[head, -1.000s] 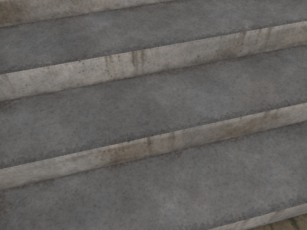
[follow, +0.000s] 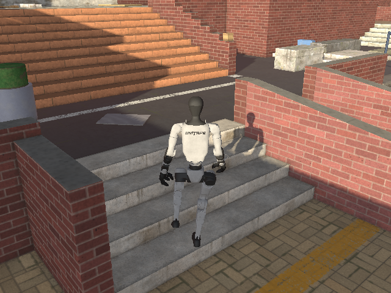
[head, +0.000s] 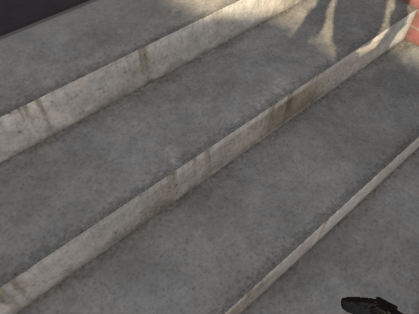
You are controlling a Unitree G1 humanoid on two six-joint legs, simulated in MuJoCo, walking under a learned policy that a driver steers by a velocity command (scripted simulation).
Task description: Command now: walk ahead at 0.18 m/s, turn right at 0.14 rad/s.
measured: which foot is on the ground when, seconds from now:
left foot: up 0.00-0.46, down 0.48-1.00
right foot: down 0.00-0.52, up 0.54-1.00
